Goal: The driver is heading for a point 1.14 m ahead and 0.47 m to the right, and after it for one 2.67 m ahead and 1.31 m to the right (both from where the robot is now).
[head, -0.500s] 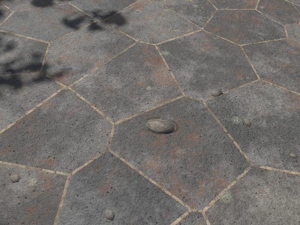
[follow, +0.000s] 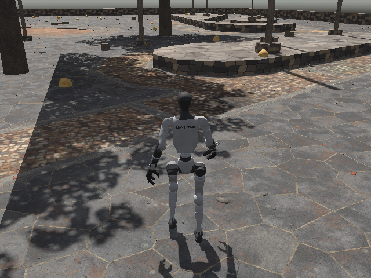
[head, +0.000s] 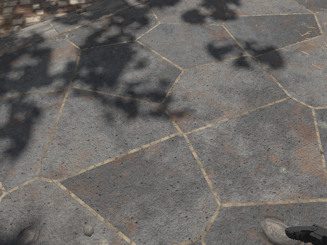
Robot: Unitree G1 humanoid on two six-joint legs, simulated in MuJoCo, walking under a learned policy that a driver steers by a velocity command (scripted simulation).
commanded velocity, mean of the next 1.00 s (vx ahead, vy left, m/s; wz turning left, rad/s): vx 0.31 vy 0.00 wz -0.80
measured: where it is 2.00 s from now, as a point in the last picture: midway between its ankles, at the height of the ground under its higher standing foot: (241, 187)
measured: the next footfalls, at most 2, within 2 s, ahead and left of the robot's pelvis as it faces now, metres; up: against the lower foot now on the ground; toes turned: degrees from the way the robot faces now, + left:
left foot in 0.16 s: +0.32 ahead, +0.14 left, +0.00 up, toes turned -6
right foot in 0.56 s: +0.51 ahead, -0.12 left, +0.00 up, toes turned -27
